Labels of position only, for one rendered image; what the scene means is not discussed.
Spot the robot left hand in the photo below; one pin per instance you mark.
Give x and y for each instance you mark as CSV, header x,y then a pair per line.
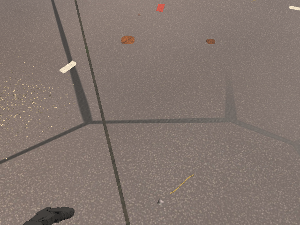
x,y
49,216

